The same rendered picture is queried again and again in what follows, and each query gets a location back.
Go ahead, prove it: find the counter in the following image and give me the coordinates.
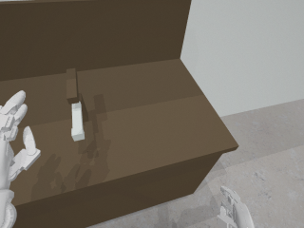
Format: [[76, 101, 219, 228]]
[[0, 0, 239, 228]]

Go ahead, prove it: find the left robot forearm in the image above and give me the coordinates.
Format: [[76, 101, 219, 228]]
[[0, 189, 17, 228]]

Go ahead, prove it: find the robot left hand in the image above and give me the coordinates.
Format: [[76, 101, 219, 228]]
[[0, 90, 41, 190]]

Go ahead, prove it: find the tap lever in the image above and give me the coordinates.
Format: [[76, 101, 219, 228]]
[[71, 101, 85, 142]]

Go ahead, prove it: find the robot right hand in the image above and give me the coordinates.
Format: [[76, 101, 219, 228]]
[[217, 185, 255, 228]]

